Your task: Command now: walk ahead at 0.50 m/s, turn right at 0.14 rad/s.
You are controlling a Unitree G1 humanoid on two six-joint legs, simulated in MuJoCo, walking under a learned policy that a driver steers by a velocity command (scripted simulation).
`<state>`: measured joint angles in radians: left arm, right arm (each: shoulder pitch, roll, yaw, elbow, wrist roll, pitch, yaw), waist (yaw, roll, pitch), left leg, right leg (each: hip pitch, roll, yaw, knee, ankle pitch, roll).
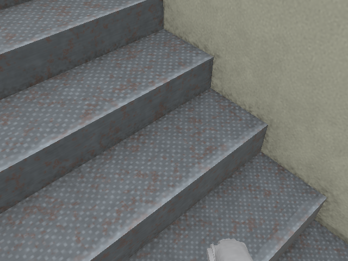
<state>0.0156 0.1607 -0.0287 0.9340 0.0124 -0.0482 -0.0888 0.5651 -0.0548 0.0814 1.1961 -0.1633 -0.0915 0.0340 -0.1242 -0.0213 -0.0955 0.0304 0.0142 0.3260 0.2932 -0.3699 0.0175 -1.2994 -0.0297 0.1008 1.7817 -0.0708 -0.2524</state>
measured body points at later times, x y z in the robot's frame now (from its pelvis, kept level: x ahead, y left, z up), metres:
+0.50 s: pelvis +0.30 -0.06 +0.15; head +0.31 -0.05 +0.60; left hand +0.28 +0.20 +0.00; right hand +0.47 -0.27 +0.03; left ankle +0.30 +0.07 -0.40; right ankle +0.33 -0.14 -0.57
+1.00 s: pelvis +0.40 -0.01 +0.16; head +0.41 +0.00 +0.61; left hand +0.56 +0.29 +0.11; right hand +0.52 -0.23 +0.03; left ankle +0.35 +0.08 -0.57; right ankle +0.42 -0.15 -0.44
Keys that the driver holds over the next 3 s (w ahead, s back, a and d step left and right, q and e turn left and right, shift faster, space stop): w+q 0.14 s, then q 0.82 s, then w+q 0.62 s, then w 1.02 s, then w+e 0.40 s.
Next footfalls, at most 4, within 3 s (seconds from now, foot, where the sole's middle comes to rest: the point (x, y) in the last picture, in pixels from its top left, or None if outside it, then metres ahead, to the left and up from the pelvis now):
0.18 right None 0.37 -0.15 -0.61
0.72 left None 0.39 0.09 -0.61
1.14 right None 0.48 -0.13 -0.61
1.56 left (90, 218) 0.60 0.22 -0.45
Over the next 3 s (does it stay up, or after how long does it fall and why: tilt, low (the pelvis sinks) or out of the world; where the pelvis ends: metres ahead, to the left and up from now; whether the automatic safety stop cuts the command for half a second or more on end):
stays up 1.06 0.69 0.64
